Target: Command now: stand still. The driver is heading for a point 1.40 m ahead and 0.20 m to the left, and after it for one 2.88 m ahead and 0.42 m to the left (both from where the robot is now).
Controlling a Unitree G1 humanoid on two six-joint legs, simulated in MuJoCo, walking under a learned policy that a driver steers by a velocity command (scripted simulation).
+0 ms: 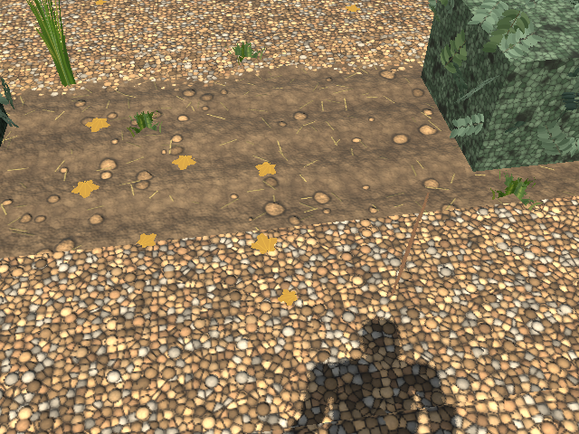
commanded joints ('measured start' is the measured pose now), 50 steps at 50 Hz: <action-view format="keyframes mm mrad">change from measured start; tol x32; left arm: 1 61 67 8 -10 1 -3 2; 10 -25 37 12 -125 26 -31 -22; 16 485 203 69 4 10 -49 -19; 50 -47 148 67 -292 33 -1 -57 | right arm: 1 60 -79 -11 -10 0 -2 -3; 31 -394 -61 1 -307 3 -30 76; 37 160 -215 -59 -173 -13 -45 41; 50 132 -237 -56 -235 4 -57 25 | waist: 1 0 7 46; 50 -7 53 -49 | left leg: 1 -10 110 -100 -85 54 14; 8 -48 259 -418 -225 -712 187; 13 -391 197 -260 -147 -517 155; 19 -692 102 16 666 -84 48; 36 71 -75 157 136 64 153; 38 522 381 -637 -19 -76 359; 50 -6 150 -265 -195 458 239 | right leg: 1 -79 -89 59 -70 101 -38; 9 -347 -8 -115 322 -178 -75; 13 95 23 -150 105 -89 -101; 17 145 -394 595 -327 -666 -217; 35 142 -214 -170 71 1050 -107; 37 -71 -187 -221 596 714 -83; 38 -443 9 -183 959 -259 -35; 50 -468 -95 -78 601 187 16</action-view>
